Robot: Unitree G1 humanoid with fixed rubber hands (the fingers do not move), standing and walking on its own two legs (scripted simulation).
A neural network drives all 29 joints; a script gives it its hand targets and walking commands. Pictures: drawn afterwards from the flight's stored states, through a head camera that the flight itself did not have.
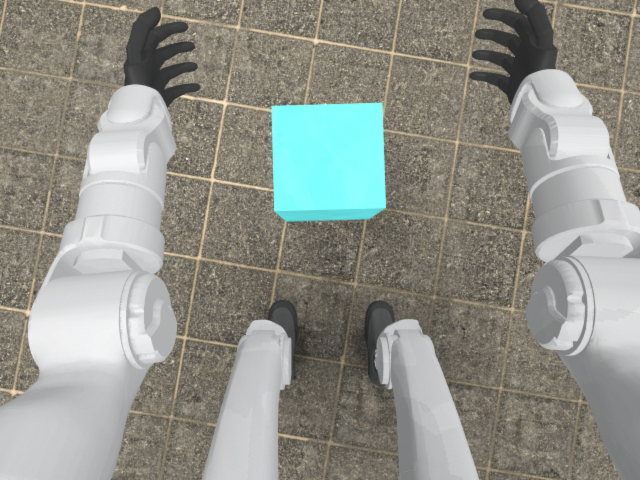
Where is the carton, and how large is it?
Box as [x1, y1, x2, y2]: [272, 103, 385, 221]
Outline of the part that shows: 381,103 272,106 274,210 286,221 361,219 369,218 385,207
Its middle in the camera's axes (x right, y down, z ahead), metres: +0.01 -0.15 +0.85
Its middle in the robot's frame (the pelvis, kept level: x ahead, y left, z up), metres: +0.53 +0.01 -0.53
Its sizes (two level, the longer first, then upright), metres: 0.210 0.200 0.250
